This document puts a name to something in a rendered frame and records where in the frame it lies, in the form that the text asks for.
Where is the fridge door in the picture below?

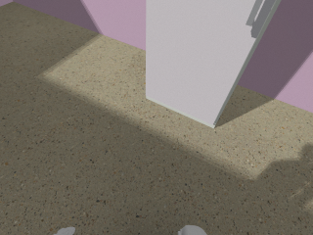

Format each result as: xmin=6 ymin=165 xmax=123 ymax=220
xmin=146 ymin=0 xmax=276 ymax=124

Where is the robot right thigh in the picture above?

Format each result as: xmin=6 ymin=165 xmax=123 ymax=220
xmin=177 ymin=225 xmax=207 ymax=235

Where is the handle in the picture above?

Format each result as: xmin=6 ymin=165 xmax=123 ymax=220
xmin=246 ymin=0 xmax=263 ymax=26

